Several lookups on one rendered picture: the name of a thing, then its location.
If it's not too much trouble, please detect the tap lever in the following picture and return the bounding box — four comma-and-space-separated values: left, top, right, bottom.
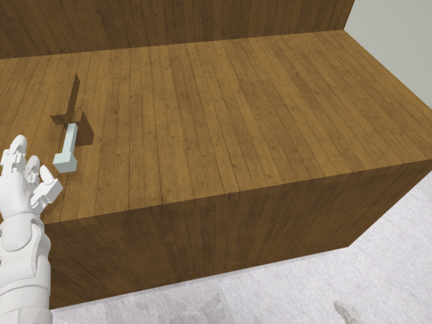
53, 123, 78, 173

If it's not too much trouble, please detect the robot left forearm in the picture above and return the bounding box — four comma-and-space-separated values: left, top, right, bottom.
0, 213, 53, 324

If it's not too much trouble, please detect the robot right hand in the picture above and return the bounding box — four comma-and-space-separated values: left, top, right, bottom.
334, 300, 366, 324

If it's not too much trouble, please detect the robot left hand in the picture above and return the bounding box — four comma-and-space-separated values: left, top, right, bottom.
0, 135, 63, 221

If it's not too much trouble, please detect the counter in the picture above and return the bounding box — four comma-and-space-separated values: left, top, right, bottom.
0, 0, 432, 310

